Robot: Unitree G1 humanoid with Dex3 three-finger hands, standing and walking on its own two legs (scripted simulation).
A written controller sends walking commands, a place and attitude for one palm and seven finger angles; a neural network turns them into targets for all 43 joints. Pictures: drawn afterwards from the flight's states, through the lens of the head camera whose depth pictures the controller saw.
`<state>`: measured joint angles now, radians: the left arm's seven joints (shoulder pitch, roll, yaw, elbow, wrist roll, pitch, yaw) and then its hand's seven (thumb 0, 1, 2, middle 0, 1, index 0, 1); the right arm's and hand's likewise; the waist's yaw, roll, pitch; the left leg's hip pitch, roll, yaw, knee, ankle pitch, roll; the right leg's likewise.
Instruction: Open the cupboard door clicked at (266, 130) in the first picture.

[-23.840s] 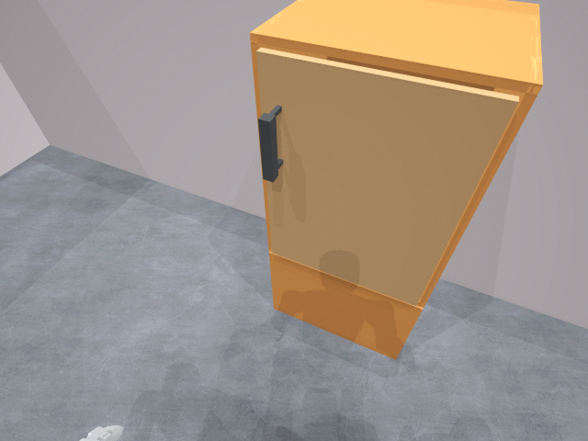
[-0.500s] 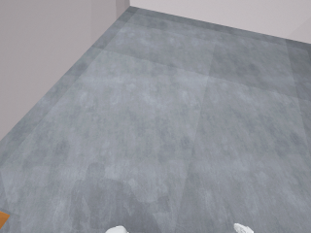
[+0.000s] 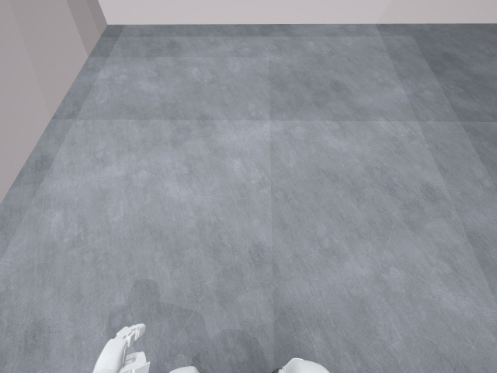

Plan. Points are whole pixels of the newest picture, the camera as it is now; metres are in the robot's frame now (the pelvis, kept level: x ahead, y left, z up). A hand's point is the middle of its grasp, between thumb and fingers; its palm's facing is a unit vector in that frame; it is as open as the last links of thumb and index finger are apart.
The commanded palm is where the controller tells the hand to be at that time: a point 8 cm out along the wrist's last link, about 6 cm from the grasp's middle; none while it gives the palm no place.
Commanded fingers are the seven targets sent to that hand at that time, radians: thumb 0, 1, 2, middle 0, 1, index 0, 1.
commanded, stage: walk to a spot facing it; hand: left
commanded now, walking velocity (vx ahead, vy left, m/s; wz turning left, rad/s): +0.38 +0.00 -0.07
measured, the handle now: out of the picture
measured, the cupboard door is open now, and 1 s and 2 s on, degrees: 41 41 41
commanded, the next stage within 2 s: turn to face it in 0.28 s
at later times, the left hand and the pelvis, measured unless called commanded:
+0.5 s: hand (153, 336) +0.20 +0.20 -0.18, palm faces +0.05 -0.99 -0.15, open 7.4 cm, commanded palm none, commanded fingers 0.00 0.90 0.90 -0.20 -0.30 -0.20 -0.30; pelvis +0.24 +0.03 +0.00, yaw +0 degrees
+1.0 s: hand (171, 231) +0.41 +0.18 -0.14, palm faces +0.27 -0.93 -0.24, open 7.4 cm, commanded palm none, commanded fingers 0.00 0.90 0.90 -0.20 -0.30 -0.20 -0.30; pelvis +0.36 -0.03 +0.02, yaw +17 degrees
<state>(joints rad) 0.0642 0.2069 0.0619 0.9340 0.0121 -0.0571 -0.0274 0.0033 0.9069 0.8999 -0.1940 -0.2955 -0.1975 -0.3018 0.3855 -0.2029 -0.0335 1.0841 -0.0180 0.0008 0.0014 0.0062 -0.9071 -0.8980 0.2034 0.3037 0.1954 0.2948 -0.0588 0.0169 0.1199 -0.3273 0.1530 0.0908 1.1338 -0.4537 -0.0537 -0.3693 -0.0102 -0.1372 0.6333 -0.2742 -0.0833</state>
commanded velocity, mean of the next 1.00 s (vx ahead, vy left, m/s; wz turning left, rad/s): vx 0.11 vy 0.00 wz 0.41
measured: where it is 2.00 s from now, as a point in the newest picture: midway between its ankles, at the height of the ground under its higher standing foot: (266, 296)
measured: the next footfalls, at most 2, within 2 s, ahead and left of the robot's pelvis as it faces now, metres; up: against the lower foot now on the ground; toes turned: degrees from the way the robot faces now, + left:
left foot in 0.40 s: +0.34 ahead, +0.12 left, +0.00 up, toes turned +6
right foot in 0.80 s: +0.40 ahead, -0.13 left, +0.00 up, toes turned +6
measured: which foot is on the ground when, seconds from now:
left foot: up 0.00-0.38, down 0.40-0.80, up 0.82-1.00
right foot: down 0.00-0.38, up 0.40-0.78, down 0.80-1.00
